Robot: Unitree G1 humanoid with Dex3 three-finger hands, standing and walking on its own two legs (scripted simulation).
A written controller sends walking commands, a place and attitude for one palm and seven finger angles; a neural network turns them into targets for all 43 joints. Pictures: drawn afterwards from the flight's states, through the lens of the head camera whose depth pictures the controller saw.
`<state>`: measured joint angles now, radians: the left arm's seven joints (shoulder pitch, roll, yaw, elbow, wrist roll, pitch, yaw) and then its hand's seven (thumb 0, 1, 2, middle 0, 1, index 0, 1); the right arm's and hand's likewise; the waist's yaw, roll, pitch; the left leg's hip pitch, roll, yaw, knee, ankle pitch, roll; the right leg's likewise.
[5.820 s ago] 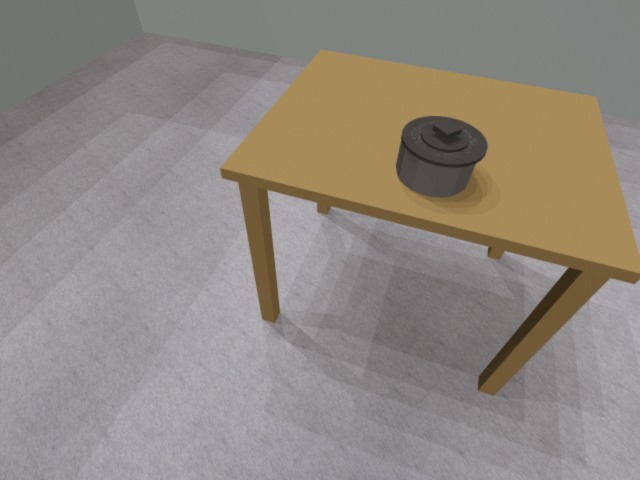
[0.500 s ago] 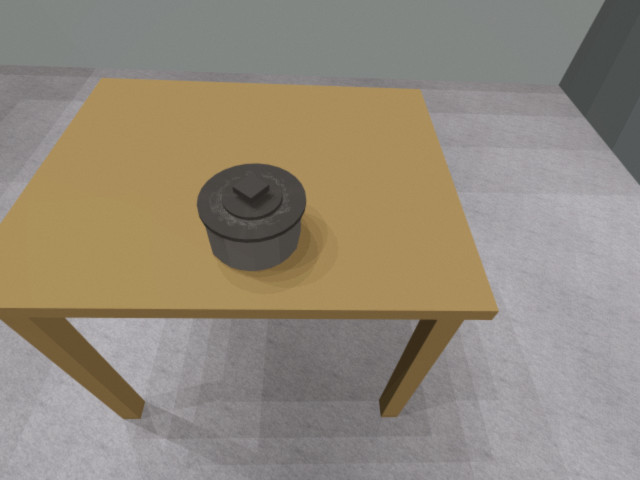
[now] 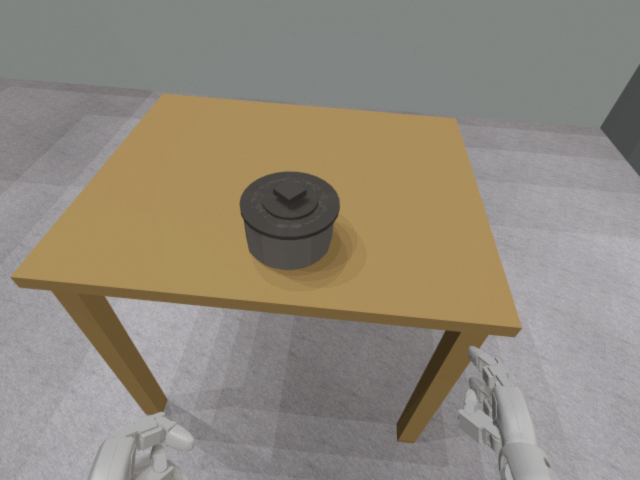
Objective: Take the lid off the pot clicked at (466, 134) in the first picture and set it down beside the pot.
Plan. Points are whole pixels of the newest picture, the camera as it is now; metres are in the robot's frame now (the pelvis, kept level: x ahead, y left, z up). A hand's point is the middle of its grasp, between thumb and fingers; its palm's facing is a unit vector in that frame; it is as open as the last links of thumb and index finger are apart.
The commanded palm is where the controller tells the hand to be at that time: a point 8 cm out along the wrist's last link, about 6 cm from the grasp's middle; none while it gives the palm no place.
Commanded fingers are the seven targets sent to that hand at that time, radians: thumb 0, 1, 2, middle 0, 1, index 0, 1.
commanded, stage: lift the closed hand beside the body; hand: left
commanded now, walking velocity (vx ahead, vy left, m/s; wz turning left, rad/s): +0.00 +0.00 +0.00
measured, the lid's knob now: (290, 191) +0.55 +0.12 +0.05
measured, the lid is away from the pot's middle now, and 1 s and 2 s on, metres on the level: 0.00 0.00 0.00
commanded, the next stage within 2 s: raise the hand higher, near the body in 0.08 s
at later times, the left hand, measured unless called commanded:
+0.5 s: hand (137, 434) +0.15 +0.23 +0.02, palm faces +0.23 -0.90 -0.37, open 3.1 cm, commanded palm +0.11 +0.27 +0.05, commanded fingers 0.00 0.90 0.90 -1.30 -1.50 -1.30 -1.50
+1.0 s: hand (127, 370) +0.19 +0.23 +0.10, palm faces +0.30 -0.87 -0.38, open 3.1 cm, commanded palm +0.15 +0.27 +0.13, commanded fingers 0.00 0.90 0.90 -1.30 -1.50 -1.30 -1.50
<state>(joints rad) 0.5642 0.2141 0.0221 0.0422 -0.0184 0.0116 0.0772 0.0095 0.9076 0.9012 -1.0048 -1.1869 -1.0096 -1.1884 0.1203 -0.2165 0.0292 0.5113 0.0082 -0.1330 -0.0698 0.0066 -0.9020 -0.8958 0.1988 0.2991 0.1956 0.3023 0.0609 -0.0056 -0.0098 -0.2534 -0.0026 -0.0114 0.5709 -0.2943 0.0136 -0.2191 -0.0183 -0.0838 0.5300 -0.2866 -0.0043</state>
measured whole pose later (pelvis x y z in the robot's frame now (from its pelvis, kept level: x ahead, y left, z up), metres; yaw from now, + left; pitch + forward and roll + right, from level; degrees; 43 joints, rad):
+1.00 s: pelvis +0.02 +0.00 +0.01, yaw -1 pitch -4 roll +0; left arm 0.60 0.29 0.18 -0.36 -0.03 -0.05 0.09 0.01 0.90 0.90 -1.29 -1.50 -1.30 -1.50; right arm 0.18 -0.20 0.03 0.63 -0.01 -0.15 -0.05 0.01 -0.90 -0.90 0.20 0.30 0.20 0.30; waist 0.08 0.05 0.02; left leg -0.09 0.00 0.01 0.45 -0.28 0.01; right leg -0.08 -0.01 -0.06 0.42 -0.27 0.00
